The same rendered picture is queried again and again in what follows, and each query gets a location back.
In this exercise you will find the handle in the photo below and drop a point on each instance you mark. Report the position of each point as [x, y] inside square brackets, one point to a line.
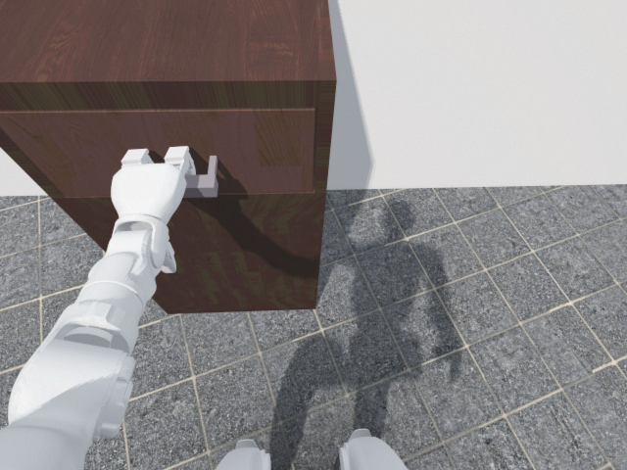
[203, 185]

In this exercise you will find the robot left hand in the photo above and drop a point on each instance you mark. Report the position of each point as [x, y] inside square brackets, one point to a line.
[142, 187]

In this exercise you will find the robot left forearm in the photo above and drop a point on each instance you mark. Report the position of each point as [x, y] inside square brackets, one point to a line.
[110, 304]

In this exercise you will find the robot left upper arm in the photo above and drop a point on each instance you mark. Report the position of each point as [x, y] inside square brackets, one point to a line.
[74, 395]

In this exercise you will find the drawer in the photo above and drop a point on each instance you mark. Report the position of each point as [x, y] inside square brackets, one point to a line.
[258, 149]

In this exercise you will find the robot left shin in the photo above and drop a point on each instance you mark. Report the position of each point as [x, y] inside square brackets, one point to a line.
[246, 443]

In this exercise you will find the robot left thigh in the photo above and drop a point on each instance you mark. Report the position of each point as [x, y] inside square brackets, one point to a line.
[245, 458]

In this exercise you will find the cabinet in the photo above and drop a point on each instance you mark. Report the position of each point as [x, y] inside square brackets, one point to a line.
[233, 252]

